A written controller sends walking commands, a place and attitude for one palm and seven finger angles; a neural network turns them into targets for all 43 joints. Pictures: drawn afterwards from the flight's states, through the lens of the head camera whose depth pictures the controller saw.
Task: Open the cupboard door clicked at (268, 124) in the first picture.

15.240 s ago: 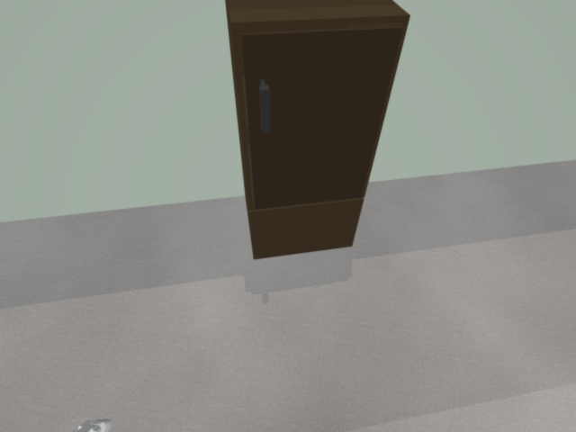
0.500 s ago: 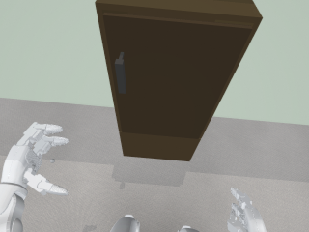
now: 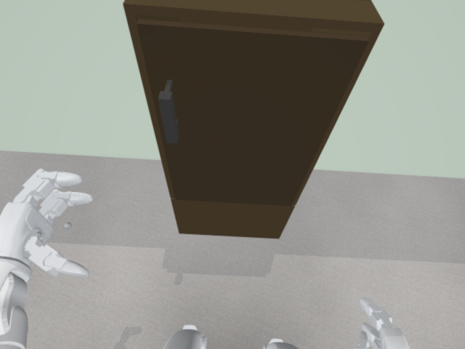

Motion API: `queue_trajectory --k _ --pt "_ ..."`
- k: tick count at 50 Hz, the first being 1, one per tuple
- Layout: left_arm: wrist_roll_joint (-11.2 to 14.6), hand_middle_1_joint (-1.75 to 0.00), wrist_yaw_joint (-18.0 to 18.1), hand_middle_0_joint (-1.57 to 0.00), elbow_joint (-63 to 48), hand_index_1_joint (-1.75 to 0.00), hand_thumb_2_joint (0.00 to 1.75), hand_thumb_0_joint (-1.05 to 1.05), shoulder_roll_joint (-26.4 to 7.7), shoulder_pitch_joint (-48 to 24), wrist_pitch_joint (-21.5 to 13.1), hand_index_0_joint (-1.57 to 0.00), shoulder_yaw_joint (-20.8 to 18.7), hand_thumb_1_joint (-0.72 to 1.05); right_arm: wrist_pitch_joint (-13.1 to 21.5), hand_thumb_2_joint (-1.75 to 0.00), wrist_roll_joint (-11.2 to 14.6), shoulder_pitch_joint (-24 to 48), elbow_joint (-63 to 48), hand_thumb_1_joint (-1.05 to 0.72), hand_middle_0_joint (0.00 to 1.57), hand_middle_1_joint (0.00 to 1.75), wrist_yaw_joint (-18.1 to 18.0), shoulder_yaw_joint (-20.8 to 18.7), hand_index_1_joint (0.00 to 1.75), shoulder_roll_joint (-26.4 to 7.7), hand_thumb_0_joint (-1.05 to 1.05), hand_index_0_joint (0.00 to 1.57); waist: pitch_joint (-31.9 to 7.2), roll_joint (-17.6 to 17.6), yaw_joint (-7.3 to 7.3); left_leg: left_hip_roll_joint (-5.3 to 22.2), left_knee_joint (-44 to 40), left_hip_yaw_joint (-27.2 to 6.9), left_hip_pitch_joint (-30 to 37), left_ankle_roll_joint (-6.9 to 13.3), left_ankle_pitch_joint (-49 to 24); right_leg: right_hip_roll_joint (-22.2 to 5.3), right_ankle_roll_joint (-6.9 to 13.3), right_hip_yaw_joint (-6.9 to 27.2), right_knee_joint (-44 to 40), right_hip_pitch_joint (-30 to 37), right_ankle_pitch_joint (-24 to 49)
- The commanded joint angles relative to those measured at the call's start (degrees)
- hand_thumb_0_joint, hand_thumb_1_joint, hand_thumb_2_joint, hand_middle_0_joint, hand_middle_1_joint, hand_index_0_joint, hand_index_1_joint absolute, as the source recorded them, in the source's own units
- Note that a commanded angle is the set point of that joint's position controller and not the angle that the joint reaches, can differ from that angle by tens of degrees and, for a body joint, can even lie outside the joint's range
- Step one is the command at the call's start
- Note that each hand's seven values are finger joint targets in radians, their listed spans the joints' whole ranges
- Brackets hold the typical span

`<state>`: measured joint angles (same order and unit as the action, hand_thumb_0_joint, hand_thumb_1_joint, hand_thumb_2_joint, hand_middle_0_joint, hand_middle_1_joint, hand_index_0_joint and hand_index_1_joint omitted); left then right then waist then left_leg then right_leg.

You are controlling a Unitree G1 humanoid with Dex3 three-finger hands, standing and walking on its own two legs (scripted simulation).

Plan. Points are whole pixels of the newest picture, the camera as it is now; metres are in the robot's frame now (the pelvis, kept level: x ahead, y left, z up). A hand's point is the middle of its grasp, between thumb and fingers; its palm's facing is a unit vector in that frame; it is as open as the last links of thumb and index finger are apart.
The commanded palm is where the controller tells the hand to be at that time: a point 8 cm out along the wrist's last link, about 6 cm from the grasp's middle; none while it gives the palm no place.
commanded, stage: raise the hand with hooked fingers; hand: left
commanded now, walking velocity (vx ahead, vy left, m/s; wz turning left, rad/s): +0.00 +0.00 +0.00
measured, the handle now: (170, 112) +0.56 +0.16 +0.05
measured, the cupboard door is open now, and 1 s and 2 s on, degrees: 0 0 0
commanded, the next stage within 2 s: move the hooked fingers beside the handle in 0.20 s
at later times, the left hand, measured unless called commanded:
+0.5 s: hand (73, 216) +0.31 +0.27 +0.05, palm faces +0.03 -1.00 -0.01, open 14.0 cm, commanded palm +0.29 +0.32 +0.06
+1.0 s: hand (98, 178) +0.38 +0.25 +0.05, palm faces -0.01 -1.00 +0.00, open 14.0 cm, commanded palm +0.36 +0.30 +0.05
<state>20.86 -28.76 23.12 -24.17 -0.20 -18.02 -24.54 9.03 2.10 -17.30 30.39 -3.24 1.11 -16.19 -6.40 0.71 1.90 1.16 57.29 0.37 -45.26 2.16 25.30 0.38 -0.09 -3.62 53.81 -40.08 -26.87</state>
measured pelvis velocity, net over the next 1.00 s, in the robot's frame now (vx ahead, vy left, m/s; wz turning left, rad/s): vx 0.00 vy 0.00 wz -0.02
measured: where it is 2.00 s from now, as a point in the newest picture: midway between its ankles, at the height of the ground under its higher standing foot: outside the picture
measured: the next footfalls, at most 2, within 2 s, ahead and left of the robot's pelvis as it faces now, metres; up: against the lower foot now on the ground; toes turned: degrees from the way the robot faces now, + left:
none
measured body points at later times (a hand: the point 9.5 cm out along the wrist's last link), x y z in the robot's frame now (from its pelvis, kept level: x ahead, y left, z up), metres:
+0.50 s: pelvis -0.01 -0.01 -0.01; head +0.06 +0.01 +0.44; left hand +0.30 +0.32 +0.06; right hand +0.15 -0.26 -0.09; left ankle +0.03 +0.09 -0.68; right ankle -0.01 -0.13 -0.68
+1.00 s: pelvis +0.00 +0.00 -0.01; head +0.09 +0.03 +0.43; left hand +0.38 +0.31 +0.05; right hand +0.09 -0.27 -0.10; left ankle +0.03 +0.09 -0.68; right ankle -0.01 -0.13 -0.68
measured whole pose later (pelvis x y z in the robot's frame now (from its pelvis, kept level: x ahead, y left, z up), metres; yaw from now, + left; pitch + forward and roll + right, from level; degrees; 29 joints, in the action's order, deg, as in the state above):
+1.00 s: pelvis +0.00 +0.00 -0.01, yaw -1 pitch +17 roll -3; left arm 15.7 -26.1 41.3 -26.3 -21.1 -19.4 -24.1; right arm 4.0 1.9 -19.5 33.7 -3.0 1.3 -15.5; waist -7.0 0.5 4.2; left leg 1.5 59.2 0.9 -50.0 2.4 25.9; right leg 0.7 -0.4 -3.0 55.5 -45.0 -27.1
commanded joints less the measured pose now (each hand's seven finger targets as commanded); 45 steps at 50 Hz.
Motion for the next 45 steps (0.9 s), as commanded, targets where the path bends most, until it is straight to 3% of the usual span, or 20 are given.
queue_trajectory --k 1,4,8,10,15,18,22,27,29,31,34,36,39,40,41,44,45 --pt "1.3 -1.2 0.5 -0.3 -12.0 -1.2 0.3 0.0 -14.6 -9.5 -4.1 -0.3 -5.5 -0.5 2.7 -0.9 0.5 0.9 -7.6 -0.9 0.2 0.3 -0.7 -3.7 0.3 -8.8 0.0 0.2 -15.1 6.6 -1.2 -0.4 -9.1 -3.4 15.9 -1.1 -17.4 2.1 1.8 0.0 -5.9 2.5 13.4" --pt "1.3 -1.2 0.2 -0.3 -12.4 -1.2 0.3 0.0 -14.9 -9.7 -4.2 -0.3 -5.5 -0.5 2.6 -0.9 0.4 0.8 -7.5 -0.9 0.2 0.3 -0.8 -3.7 0.3 -8.8 0.0 0.2 -16.4 5.8 -0.92 -0.5 -8.7 -3.2 16.2 -0.9 -18.0 2.2 1.7 0.3 -6.0 3.2 14.4" --pt "1.8 -1.2 -0.3 -0.3 -9.7 -1.2 0.3 0.0 -14.5 -9.6 -3.5 -0.3 -5.5 -0.5 2.4 -0.9 0.5 1.1 -7.5 -0.9 0.2 0.3 -1.0 -3.4 0.3 -8.8 0.0 0.2 -14.0 4.1 -1.08 -0.7 -8.6 -3.2 13.7 -0.7 -16.0 2.2 1.8 0.4 -6.3 3.4 13.5" --pt "1.6 -1.2 -0.7 -0.3 -9.8 -1.2 0.3 0.0 -14.1 -10.1 -3.5 -0.3 -5.0 -0.5 2.3 -0.9 0.6 1.3 -7.5 -0.9 0.2 0.3 -1.0 -3.4 0.3 -8.7 0.0 0.2 -14.6 5.3 -0.83 -0.7 -8.5 -2.9 14.4 -0.7 -16.0 2.1 1.7 0.6 -6.3 3.2 13.8" --pt "1.6 -1.2 -1.0 -0.3 -8.9 -1.2 0.3 0.0 -14.0 -10.7 -3.4 -0.3 -4.7 -0.5 2.2 -0.9 0.6 1.6 -7.7 -0.9 0.2 0.3 -1.1 -3.3 0.3 -8.6 0.0 0.2 -13.8 3.7 -0.58 -0.9 -8.4 -2.8 13.0 -0.5 -13.3 2.0 1.4 1.0 -6.8 2.9 11.8" --pt "1.1 -1.2 -0.6 -0.3 -7.5 -1.2 0.3 0.0 -15.5 -20.1 -4.0 -0.3 -4.5 -0.5 2.2 -0.9 0.5 1.4 -6.2 -0.9 0.2 0.3 -1.7 -3.0 0.3 -8.9 0.0 0.2 -12.2 4.1 0.96 -0.8 -7.4 -2.9 11.5 -0.3 -10.4 2.0 1.5 1.9 -6.9 1.2 9.2" --pt "-0.2 -1.2 -1.2 -0.3 -2.2 -1.2 0.3 0.0 -16.5 -25.3 -4.4 -0.3 -4.1 -0.5 2.0 -0.9 0.7 1.0 -5.3 -0.9 0.2 0.3 -2.2 -2.8 0.3 -9.0 0.0 0.2 -13.2 4.1 1.16 -0.7 -7.2 -2.8 10.8 -0.3 -8.6 1.6 1.4 2.5 -7.0 0.7 7.1" --pt "-1.4 -1.2 -1.8 -0.3 2.0 -1.2 0.3 0.0 -19.3 -29.5 -4.0 -0.3 -4.7 -0.5 1.3 -0.9 0.6 0.0 -4.6 -0.9 0.2 0.3 -2.1 -2.8 0.3 -9.2 0.0 0.2 -16.3 6.4 0.58 -0.6 -6.7 -2.7 11.6 -0.3 -11.5 1.5 1.7 2.6 -6.0 1.5 10.0" --pt "-1.4 -1.2 -1.8 -0.3 3.4 -1.2 0.3 0.0 -20.1 -31.1 -3.7 -0.3 -5.5 -0.5 0.9 -0.9 0.5 -0.5 -4.5 -0.9 0.2 0.3 -2.0 -2.8 0.3 -9.2 0.0 0.2 -17.8 5.6 0.52 -0.6 -5.9 -2.5 11.1 -0.3 -12.9 1.7 1.6 2.8 -5.5 2.1 11.7" --pt "-1.5 -1.2 -1.5 -0.3 5.1 -1.2 0.3 0.0 -19.1 -30.2 -3.4 -0.3 -5.0 -0.5 0.4 -0.9 0.6 -0.8 -4.8 -0.9 0.2 0.3 -1.6 -2.9 0.3 -9.2 0.0 0.2 -17.3 5.7 0.26 -0.7 -6.1 -2.2 10.7 -0.3 -13.1 1.7 1.5 2.7 -5.6 2.1 12.2" --pt "-1.9 -1.2 -1.3 -0.3 6.9 -1.2 0.3 0.0 -21.5 -30.0 -3.5 -0.3 -7.0 -0.5 -0.3 -0.9 0.4 -1.9 -4.8 -0.9 0.2 0.3 -1.3 -3.2 0.3 -9.5 0.0 0.2 -18.1 4.5 -0.03 -0.5 -5.8 -2.1 9.9 -0.2 -14.8 1.9 1.6 2.6 -4.9 2.6 14.1" --pt "-2.0 -1.2 -1.1 -0.3 5.5 -1.2 0.3 0.0 -19.4 -31.0 -3.7 -0.3 -5.2 -0.5 -0.7 -0.9 0.4 -2.2 -4.9 -0.9 0.2 0.3 -0.9 -3.5 0.3 -9.3 0.0 0.2 -19.3 5.9 0.35 -0.5 -5.8 -2.2 11.7 -0.3 -16.3 2.0 1.5 2.1 -4.6 1.8 15.2" --pt "-2.2 -1.2 -0.4 -0.3 6.6 -1.2 0.3 0.0 -21.9 -32.0 -4.1 -0.3 -7.5 -0.5 -1.4 -0.9 0.3 -3.4 -4.4 -0.9 0.2 0.3 -0.8 -3.7 0.3 -9.7 0.0 0.2 -19.9 5.0 0.4 -0.2 -5.5 -2.4 11.7 -0.4 -18.1 2.2 1.5 1.9 -4.0 1.6 16.5" --pt "-2.3 -1.2 -0.5 -0.3 5.4 -1.2 0.3 0.0 -19.1 -32.3 -4.3 -0.3 -5.0 -0.5 -1.5 -0.9 0.3 -3.3 -4.6 -0.9 0.2 0.3 -0.6 -3.7 0.3 -9.4 0.0 0.2 -20.7 6.1 0.74 -0.2 -5.7 -2.5 13.0 -0.4 -18.5 2.2 1.5 1.7 -4.0 1.0 16.2" --pt "-2.5 -1.2 -0.2 -0.3 5.1 -1.2 0.3 0.0 -18.6 -33.2 -4.4 -0.3 -4.5 -0.5 -1.6 -0.9 0.4 -3.4 -4.5 -0.9 0.2 0.3 -0.6 -3.8 0.3 -9.4 0.0 0.2 -20.1 7.7 0.75 0.0 -6.1 -2.8 14.2 -0.7 -18.8 2.2 1.7 1.3 -4.1 -0.3 15.6" --pt "-3.1 -1.2 1.3 -0.3 3.5 -1.2 0.3 0.0 -17.8 -35.9 -5.0 -0.3 -3.3 -0.5 -2.0 -0.9 0.2 -4.5 -3.6 -0.9 0.2 0.3 -0.5 -4.1 0.3 -9.6 0.0 0.2 -21.4 7.6 1.69 0.6 -6.2 -4.0 17.9 -0.9 -21.6 2.3 1.7 0.7 -4.1 -2.8 15.3" --pt "-3.1 -1.2 1.8 -0.3 4.1 -1.2 0.3 0.0 -15.9 -36.1 -4.8 -0.3 -1.9 -0.5 -2.1 -0.9 0.2 -4.5 -3.3 -0.9 0.2 0.3 -0.4 -4.2 0.3 -9.4 0.0 0.2 -20.7 7.2 2.04 0.6 -6.3 -4.1 18.0 -1.0 -21.2 2.3 1.6 0.5 -4.3 -3.2 15.0"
